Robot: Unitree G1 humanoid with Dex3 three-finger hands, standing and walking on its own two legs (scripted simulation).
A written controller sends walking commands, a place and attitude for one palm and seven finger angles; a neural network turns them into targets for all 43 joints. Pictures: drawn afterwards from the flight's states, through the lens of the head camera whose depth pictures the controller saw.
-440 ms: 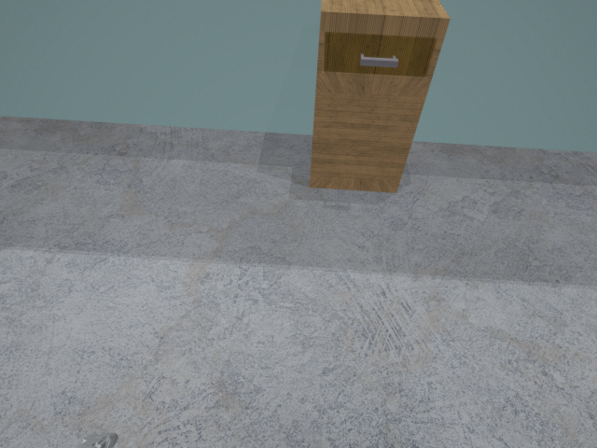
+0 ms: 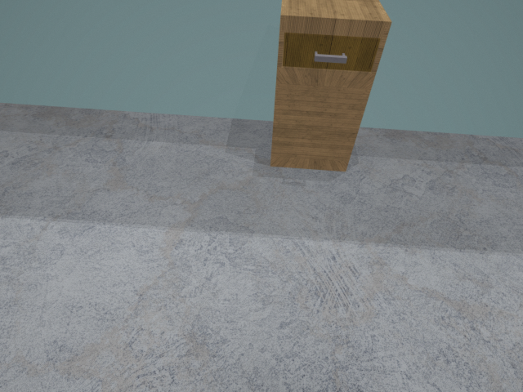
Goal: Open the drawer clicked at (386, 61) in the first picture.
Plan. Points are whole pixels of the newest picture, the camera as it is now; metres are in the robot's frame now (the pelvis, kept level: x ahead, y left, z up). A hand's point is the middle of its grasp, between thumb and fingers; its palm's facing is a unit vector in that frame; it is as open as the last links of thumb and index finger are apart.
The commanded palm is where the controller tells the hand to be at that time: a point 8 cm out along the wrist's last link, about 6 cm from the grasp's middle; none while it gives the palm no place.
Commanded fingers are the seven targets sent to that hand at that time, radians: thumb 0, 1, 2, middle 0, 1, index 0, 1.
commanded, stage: stand and wait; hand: left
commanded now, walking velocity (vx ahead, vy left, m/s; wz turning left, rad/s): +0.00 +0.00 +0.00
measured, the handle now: (330, 56) +1.42 -0.21 -0.10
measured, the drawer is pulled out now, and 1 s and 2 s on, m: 0.00 0.00 0.00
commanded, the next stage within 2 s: look at it before walking up in 0.38 s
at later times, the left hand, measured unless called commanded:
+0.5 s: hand out of the picture +0.07 +0.24 -0.15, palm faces -0.04 -0.94 -0.34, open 7.4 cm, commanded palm none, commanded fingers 0.00 0.90 0.90 -0.20 -0.30 -0.20 -0.30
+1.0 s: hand out of the picture +0.07 +0.23 -0.15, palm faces -0.03 -0.94 -0.33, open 7.4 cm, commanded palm none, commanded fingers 0.00 0.90 0.90 -0.20 -0.30 -0.20 -0.30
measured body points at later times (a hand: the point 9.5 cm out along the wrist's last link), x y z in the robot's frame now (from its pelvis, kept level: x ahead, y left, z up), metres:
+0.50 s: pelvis -0.01 -0.01 +0.00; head -0.01 -0.01 +0.45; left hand +0.07 +0.29 -0.13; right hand +0.06 -0.31 -0.13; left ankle -0.01 +0.11 -0.74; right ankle +0.00 -0.13 -0.74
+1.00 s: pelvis -0.01 -0.01 +0.00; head +0.00 -0.01 +0.45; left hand +0.07 +0.28 -0.13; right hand +0.07 -0.31 -0.13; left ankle -0.01 +0.11 -0.74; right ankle +0.00 -0.13 -0.74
